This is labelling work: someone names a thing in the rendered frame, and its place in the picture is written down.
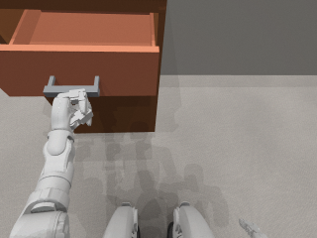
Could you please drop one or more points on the right robot hand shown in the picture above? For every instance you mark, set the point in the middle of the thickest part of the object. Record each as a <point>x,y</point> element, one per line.
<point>251,228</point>

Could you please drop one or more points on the handle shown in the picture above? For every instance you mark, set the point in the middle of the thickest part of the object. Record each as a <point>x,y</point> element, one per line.
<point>52,90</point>

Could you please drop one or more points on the drawer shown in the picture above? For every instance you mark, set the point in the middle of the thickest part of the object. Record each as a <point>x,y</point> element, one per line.
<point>76,46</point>

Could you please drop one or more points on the robot left forearm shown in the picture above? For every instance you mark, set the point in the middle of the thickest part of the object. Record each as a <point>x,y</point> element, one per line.
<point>54,184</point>

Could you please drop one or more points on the cabinet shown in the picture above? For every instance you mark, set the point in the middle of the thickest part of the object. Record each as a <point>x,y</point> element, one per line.
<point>111,114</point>

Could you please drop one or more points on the left robot hand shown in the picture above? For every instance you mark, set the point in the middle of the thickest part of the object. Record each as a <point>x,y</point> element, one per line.
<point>63,110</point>

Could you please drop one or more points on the robot left thigh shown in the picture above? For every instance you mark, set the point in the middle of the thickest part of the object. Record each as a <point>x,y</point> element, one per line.
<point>123,223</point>

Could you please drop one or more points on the left robot upper arm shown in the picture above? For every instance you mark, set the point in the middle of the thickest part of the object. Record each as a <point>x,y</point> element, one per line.
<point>51,224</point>

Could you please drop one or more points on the robot right thigh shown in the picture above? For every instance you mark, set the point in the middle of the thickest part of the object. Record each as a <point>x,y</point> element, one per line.
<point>190,223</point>

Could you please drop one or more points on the robot thigh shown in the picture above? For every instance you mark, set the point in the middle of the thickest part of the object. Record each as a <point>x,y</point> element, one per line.
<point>190,223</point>
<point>123,223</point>

